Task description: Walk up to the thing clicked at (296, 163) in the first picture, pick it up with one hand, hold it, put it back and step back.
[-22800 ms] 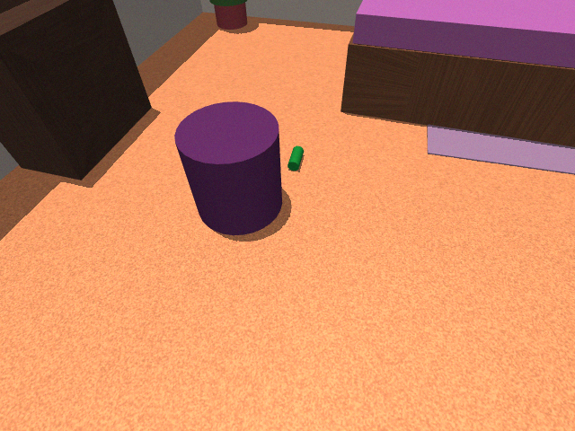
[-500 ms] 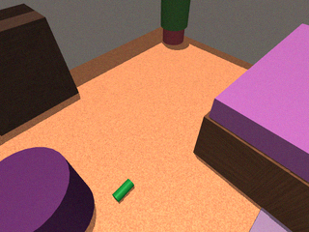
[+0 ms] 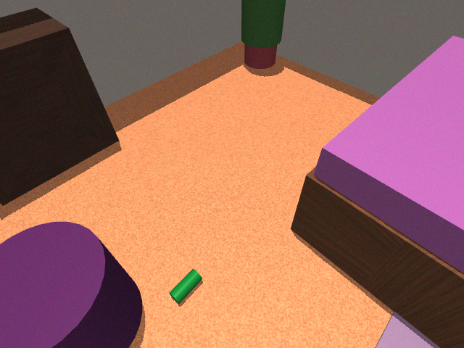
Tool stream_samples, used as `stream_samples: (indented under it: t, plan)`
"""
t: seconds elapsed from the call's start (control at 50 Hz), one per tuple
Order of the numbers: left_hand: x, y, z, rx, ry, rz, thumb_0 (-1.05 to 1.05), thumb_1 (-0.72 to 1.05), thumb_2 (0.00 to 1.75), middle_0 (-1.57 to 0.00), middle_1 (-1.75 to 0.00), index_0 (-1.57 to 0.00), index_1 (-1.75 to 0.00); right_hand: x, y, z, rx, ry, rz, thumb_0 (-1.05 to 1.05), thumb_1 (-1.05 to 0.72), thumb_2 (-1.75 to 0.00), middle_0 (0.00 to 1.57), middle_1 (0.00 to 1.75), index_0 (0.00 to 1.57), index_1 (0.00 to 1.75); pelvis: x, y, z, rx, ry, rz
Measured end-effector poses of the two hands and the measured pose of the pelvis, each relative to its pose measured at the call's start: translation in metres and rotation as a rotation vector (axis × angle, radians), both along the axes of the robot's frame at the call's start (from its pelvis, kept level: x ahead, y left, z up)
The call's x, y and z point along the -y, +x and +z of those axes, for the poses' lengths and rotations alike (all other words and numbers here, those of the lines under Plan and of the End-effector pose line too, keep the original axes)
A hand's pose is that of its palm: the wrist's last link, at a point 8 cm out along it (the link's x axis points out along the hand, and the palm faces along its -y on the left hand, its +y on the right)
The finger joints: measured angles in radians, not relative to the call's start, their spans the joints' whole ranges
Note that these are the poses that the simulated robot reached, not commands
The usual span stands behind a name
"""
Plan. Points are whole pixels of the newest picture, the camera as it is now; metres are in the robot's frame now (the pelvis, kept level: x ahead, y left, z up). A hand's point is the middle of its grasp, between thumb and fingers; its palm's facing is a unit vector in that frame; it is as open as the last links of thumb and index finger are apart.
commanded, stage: stand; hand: left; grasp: from above
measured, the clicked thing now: (186, 285) +0.47 +0.23 -0.75
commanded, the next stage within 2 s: rise first in 0.12 s
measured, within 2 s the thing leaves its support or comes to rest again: neither
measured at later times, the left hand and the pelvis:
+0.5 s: hand out of the picture +0.14 +0.25 -0.17, palm faces -0.03 -0.92 -0.38, open 9.6 cm; pelvis -0.02 +0.00 -0.02, yaw +0 degrees
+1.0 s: hand out of the picture +0.12 +0.27 -0.23, palm faces -0.11 -0.84 -0.54, open 14.2 cm; pelvis -0.02 +0.01 -0.08, yaw +0 degrees
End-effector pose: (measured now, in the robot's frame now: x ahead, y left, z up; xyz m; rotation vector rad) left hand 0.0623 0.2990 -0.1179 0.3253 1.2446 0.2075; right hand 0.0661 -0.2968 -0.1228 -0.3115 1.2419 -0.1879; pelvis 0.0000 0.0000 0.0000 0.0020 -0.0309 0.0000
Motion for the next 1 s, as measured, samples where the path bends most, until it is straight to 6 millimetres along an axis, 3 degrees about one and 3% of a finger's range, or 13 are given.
stream_samples:
  t: [0.26, 0.36, 0.44, 0.5, 0.66, 0.74, 0.86, 1.0]
  plan:
    - [0.002, 0.002, 0.000, 0.022, -0.002, 0.009, 0.00, 0.90, 0.91, -0.20, -0.31, -0.20, -0.31, 0.001, 0.000, 0.001, 0.019, -0.001, -0.008, 0.01, -0.91, -0.90, 0.20, 0.30, 0.21, 0.30, 0.001, -0.002, -0.001, -0.009, 0.000, 0.003]
    - [0.007, 0.038, -0.004, 0.108, -0.017, 0.019, 0.00, 0.77, 0.94, -0.18, -0.45, -0.17, -0.45, -0.014, 0.008, -0.001, 0.122, 0.018, -0.003, 0.01, -0.91, -0.90, 0.20, 0.30, 0.20, 0.30, 0.001, -0.014, -0.007, -0.066, -0.003, 0.014]
    - [0.004, 0.065, -0.010, 0.129, -0.002, -0.030, 0.00, 0.57, 0.96, -0.14, -0.65, -0.14, -0.64, -0.028, 0.008, -0.005, 0.160, 0.043, -0.012, 0.01, -0.92, -0.90, 0.20, 0.30, 0.20, 0.30, 0.001, -0.018, -0.015, -0.121, -0.002, 0.003]
    - [0.003, 0.074, -0.011, 0.130, 0.026, -0.057, 0.00, 0.38, 0.98, -0.10, -0.79, -0.11, -0.77, -0.036, 0.007, -0.008, 0.180, 0.064, -0.030, 0.01, -0.92, -0.91, 0.20, 0.30, 0.20, 0.30, -0.001, -0.018, -0.019, -0.140, -0.002, -0.003]
    - [0.001, 0.067, -0.027, 0.056, 0.079, -0.070, 0.00, -0.18, 1.00, -0.07, -1.01, -0.08, -0.99, -0.050, 0.019, -0.017, 0.244, 0.087, -0.016, 0.01, -0.92, -0.90, 0.20, 0.30, 0.20, 0.30, -0.009, -0.014, -0.035, -0.197, -0.008, -0.005]
    - [-0.002, 0.064, -0.039, 0.065, 0.110, -0.083, 0.00, -0.37, 1.01, -0.07, -1.05, -0.07, -1.04, -0.052, 0.032, -0.026, 0.281, 0.074, 0.011, 0.01, -0.91, -0.90, 0.20, 0.30, 0.20, 0.30, -0.011, -0.014, -0.049, -0.232, -0.012, -0.002]
    - [-0.003, 0.061, -0.051, 0.067, 0.154, -0.109, -0.01, -0.51, 1.02, -0.06, -1.06, -0.06, -1.06, -0.057, 0.053, -0.037, 0.340, 0.059, 0.036, 0.01, -0.90, -0.90, 0.20, 0.30, 0.20, 0.30, -0.014, -0.014, -0.067, -0.269, -0.020, 0.000]
    - [-0.002, 0.055, -0.062, 0.044, 0.203, -0.121, -0.01, -0.53, 1.02, -0.05, -1.06, -0.05, -1.06, -0.065, 0.070, -0.045, 0.399, 0.048, 0.060, 0.01, -0.88, -0.89, 0.20, 0.30, 0.20, 0.30, -0.015, -0.016, -0.082, -0.305, -0.031, 0.004]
